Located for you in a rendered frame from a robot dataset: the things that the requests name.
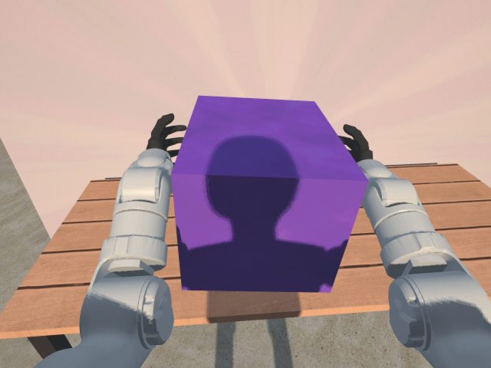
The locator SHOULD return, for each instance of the right robot hand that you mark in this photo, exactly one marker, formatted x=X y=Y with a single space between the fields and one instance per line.
x=359 y=145

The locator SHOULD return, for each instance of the left robot hand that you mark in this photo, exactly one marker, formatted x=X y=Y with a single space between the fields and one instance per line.
x=160 y=132

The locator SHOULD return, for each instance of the carton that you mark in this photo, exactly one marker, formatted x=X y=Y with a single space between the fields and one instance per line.
x=265 y=197

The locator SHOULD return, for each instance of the left robot upper arm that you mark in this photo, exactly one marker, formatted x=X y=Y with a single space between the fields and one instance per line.
x=122 y=320

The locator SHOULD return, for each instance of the left robot forearm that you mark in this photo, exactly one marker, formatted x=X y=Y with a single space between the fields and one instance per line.
x=136 y=246

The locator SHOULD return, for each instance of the table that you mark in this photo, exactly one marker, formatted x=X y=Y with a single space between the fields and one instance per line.
x=47 y=304

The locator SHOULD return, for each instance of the right robot forearm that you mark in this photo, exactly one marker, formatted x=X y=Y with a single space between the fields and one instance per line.
x=409 y=242

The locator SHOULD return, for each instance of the right robot upper arm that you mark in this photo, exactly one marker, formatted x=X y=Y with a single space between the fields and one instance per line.
x=444 y=315

